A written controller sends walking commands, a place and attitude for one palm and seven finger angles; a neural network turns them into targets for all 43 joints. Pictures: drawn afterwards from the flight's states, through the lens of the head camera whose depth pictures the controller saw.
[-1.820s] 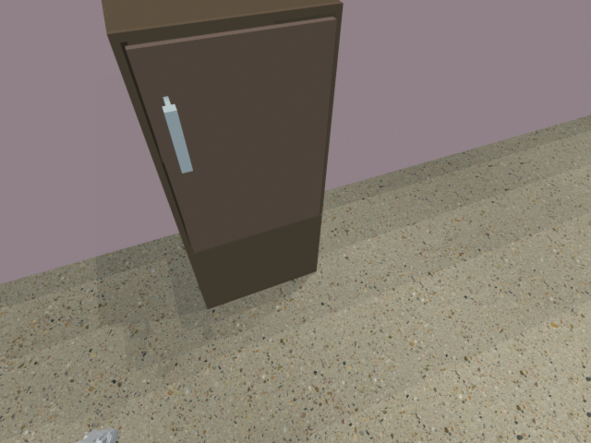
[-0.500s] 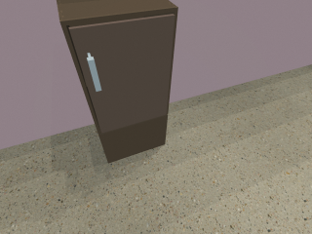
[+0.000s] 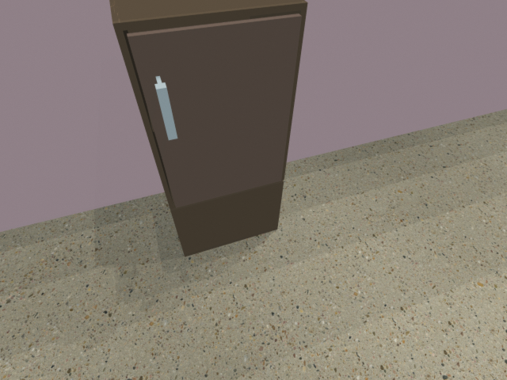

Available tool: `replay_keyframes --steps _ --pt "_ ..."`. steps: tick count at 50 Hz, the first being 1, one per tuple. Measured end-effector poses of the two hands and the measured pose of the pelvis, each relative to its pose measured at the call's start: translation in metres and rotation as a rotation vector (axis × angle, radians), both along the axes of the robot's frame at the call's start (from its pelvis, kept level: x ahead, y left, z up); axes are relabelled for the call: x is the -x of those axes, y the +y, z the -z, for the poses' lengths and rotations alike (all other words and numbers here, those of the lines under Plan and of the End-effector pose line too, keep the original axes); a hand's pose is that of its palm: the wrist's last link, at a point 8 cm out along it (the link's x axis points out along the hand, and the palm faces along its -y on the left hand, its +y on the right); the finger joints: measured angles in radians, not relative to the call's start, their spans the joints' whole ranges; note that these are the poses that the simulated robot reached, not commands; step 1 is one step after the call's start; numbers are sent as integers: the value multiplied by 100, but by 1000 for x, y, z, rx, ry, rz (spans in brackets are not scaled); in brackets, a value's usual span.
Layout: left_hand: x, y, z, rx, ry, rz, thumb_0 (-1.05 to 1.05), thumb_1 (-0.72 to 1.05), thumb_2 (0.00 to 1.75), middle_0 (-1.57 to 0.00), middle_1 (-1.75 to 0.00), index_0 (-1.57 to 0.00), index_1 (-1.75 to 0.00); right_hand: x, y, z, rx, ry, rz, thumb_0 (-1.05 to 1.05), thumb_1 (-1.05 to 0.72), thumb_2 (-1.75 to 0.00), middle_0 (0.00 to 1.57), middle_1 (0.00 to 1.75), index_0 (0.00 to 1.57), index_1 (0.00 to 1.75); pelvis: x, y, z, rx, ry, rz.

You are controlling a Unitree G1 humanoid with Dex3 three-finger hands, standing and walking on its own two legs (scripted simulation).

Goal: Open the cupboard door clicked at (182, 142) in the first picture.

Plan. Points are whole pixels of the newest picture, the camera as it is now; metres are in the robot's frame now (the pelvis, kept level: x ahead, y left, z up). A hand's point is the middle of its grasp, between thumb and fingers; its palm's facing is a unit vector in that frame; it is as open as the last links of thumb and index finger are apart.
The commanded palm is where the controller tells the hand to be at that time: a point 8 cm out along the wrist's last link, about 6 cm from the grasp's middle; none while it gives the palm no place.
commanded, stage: turn to face it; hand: left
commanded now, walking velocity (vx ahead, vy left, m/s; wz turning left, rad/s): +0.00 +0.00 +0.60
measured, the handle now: (165, 108) +0.71 +0.26 +0.03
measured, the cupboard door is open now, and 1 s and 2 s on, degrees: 0 0 0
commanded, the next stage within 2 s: take the last steps up to it in 0.60 s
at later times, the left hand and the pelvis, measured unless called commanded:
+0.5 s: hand out of the picture -0.01 +0.24 -0.17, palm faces +0.24 -0.95 -0.22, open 7.4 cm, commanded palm none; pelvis -0.02 +0.03 +0.00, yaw +14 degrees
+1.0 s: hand out of the picture -0.09 +0.15 -0.18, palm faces +0.40 -0.90 -0.14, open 7.4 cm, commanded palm none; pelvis +0.01 +0.01 -0.01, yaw +20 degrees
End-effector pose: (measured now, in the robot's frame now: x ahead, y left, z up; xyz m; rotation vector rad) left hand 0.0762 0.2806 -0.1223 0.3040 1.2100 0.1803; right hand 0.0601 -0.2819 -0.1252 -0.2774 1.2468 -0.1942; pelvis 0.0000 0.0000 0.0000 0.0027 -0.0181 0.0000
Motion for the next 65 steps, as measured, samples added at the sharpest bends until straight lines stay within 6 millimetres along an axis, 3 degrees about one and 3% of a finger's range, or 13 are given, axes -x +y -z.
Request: replay_keyframes --steps 6,11,19,28,34,40,45,53,55,58,61,65 --pt "25 -5 18 49 -15 -71 1 90 90 -20 -30 -20 -30 4 28 13 -30 52 -39 1 -91 -89 20 30 20 30 8 10 11 18 -3 -86" --pt "53 6 42 100 1 -155 1 90 90 -20 -30 -20 -30 5 59 19 -36 53 -93 1 -91 -89 20 30 20 30 13 27 23 10 -8 -155" --pt "89 11 28 124 64 -246 1 91 90 -20 -30 -20 -30 11 90 5 -60 74 -128 1 -91 -89 21 30 20 30 18 38 3 26 20 -200" --pt "103 -1 17 105 53 -311 1 91 90 -20 -30 -20 -30 -4 85 7 -76 61 -164 1 -91 -89 21 30 20 30 18 27 -1 25 25 -262" --pt "106 -25 14 69 -7 -344 1 91 90 -20 -30 -20 -30 -20 63 24 -103 52 -200 1 -91 -89 21 30 20 30 17 5 8 -8 27 -299" --pt "131 -53 8 82 2 -395 1 91 90 -20 -30 -20 -30 -39 53 23 -109 46 -251 1 -91 -89 20 30 20 30 15 -6 3 -2 4 -339" --pt "159 -74 16 142 68 -441 1 91 90 -20 -30 -20 -30 -52 60 16 -106 41 -284 1 -91 -89 20 30 19 30 5 -4 1 1 6 -353" --pt "202 -91 41 273 292 -493 1 91 90 -20 -30 -20 -30 -68 93 14 -76 5 -292 1 -91 -89 20 30 19 30 -16 18 11 11 20 -320" --pt "196 -87 39 285 332 -469 1 91 90 -20 -30 -20 -30 -61 94 10 -68 14 -258 1 -92 -89 20 30 20 30 -25 20 8 10 18 -308" --pt "168 -74 35 279 315 -448 1 91 90 -20 -30 -20 -30 -43 86 6 -51 83 -216 0 -92 -89 20 30 20 30 -40 21 2 17 19 -305" --pt "125 -58 32 255 253 -424 1 91 90 -20 -30 -20 -30 -25 76 4 -42 179 -176 0 -92 -89 21 30 20 30 -58 19 -1 22 22 -297" --pt "51 -43 31 211 168 -364 1 91 90 -19 -30 -19 -30 -12 59 8 -44 290 -111 1 -91 -89 21 30 20 30 -86 11 3 17 25 -283"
